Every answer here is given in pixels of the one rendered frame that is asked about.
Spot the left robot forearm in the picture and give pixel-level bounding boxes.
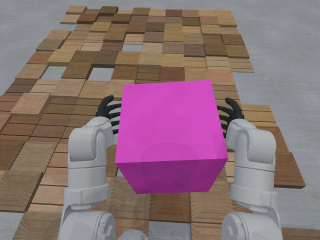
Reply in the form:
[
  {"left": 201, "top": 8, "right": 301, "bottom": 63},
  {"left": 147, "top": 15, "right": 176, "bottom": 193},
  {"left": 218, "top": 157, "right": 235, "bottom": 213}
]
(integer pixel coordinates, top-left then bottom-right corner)
[{"left": 58, "top": 116, "right": 114, "bottom": 240}]

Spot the robot right hand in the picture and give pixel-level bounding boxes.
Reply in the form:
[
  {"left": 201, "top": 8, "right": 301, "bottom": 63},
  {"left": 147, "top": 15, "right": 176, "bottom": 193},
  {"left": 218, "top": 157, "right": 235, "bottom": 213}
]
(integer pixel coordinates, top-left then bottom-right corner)
[{"left": 217, "top": 97, "right": 244, "bottom": 139}]

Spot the left robot upper arm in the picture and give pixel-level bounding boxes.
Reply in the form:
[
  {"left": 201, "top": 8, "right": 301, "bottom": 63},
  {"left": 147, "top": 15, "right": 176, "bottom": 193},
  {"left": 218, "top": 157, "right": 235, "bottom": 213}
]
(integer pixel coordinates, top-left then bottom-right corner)
[{"left": 58, "top": 211, "right": 116, "bottom": 240}]

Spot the right robot forearm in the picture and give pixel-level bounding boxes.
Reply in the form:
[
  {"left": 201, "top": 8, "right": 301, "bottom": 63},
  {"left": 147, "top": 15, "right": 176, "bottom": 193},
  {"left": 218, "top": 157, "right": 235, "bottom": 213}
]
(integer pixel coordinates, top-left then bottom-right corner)
[{"left": 225, "top": 118, "right": 283, "bottom": 240}]

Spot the robot left thigh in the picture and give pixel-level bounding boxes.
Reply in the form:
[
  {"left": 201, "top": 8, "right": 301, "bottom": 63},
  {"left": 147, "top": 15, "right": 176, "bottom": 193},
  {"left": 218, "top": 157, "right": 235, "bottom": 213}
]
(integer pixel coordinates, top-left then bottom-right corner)
[{"left": 117, "top": 229, "right": 149, "bottom": 240}]

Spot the robot left hand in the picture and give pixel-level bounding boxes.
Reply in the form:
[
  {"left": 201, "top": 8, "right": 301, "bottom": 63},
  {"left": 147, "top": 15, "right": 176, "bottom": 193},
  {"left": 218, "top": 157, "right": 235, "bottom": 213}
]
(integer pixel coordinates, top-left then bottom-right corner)
[{"left": 95, "top": 95, "right": 122, "bottom": 135}]

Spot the carton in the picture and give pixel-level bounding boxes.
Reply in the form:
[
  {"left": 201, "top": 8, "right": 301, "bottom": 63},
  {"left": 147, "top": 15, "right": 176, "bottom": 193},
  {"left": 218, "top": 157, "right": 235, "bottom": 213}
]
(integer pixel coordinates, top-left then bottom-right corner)
[{"left": 115, "top": 80, "right": 229, "bottom": 194}]

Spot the right robot upper arm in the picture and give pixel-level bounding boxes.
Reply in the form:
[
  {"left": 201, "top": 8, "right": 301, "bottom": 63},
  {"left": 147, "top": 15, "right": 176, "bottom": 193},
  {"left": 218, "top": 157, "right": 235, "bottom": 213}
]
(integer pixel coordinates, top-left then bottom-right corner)
[{"left": 221, "top": 211, "right": 283, "bottom": 240}]

